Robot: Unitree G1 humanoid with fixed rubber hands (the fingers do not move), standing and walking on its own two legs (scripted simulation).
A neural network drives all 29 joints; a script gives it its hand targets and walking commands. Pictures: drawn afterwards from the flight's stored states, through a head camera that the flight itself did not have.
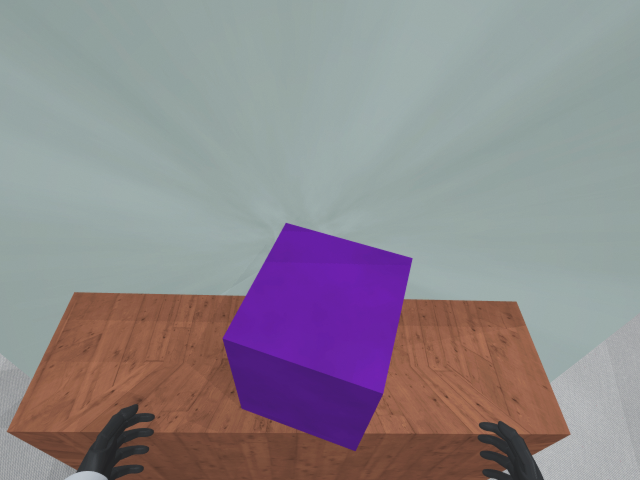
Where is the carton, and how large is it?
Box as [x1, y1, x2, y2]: [223, 223, 412, 450]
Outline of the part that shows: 286,223 223,337 224,345 241,407 355,450 383,392 412,258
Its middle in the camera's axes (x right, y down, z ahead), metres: +0.00 +0.16 +0.62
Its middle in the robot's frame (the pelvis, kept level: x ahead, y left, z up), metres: +0.36 -0.01 -0.09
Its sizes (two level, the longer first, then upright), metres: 0.210 0.200 0.250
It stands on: a pedestal, 0.56 m high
